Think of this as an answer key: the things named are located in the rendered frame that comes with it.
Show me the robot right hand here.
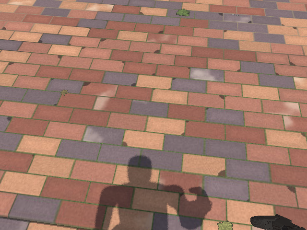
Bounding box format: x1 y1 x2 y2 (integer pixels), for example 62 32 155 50
250 214 306 230

